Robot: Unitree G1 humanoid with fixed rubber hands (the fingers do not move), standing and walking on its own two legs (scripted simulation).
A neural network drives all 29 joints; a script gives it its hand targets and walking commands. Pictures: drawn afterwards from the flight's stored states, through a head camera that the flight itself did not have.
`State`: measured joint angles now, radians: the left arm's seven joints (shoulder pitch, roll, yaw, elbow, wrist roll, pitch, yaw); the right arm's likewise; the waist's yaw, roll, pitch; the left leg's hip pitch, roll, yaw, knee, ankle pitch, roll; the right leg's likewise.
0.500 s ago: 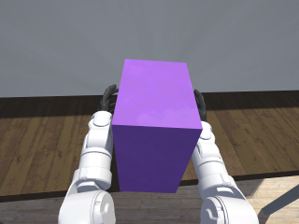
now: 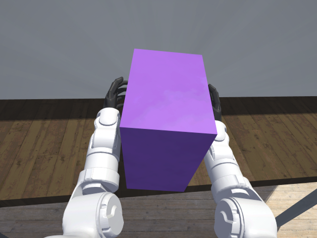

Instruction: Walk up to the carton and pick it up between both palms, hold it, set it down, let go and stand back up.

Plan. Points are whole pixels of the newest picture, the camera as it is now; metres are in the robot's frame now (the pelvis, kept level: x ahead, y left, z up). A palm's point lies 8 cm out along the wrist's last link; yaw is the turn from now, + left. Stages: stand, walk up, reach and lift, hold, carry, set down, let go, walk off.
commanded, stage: reach and lift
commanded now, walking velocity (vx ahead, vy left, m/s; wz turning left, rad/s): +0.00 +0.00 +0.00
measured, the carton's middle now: (161, 127) +0.37 -0.03 +0.11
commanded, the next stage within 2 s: none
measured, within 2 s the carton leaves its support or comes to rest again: neither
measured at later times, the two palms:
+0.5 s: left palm (106, 99) +0.40 +0.11 +0.18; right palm (211, 107) +0.38 -0.15 +0.17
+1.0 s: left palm (93, 91) +0.38 +0.13 +0.22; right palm (210, 91) +0.37 -0.13 +0.22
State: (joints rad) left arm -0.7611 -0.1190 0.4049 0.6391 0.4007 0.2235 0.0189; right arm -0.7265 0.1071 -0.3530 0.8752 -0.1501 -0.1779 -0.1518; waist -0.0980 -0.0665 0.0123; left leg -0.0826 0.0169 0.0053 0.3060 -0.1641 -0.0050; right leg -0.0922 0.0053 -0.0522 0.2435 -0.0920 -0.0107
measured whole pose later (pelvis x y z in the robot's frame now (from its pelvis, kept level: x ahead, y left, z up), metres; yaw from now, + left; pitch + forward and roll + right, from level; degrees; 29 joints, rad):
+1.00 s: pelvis -0.02 +0.00 +0.00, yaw +1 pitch -9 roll -1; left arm -0.86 -0.05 0.35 0.42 0.36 0.67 0.04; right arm -0.92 0.02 -0.16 0.84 0.12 0.15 -0.19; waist -0.11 -0.09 0.03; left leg -0.02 0.01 0.00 0.35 -0.17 0.00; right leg -0.02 -0.01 -0.08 0.28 -0.10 -0.01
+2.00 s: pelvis +0.00 -0.01 +0.00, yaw +1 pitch -4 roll -1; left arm -1.00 0.04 0.37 0.49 0.21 0.90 0.05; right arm -1.19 -0.14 0.06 0.86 0.42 0.56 -0.34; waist -0.11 0.00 -0.13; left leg -0.11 0.03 -0.02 0.40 -0.22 -0.02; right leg -0.09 0.02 -0.06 0.31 -0.14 -0.02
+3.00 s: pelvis +0.00 -0.01 +0.00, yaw +2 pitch -2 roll -1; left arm -1.16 0.07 0.42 0.64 0.20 0.93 0.05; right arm -1.36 -0.18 0.06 0.99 0.44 0.67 -0.36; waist -0.08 0.03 -0.22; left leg -0.17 0.02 -0.07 0.41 -0.20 -0.02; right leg -0.14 0.04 -0.04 0.30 -0.12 -0.03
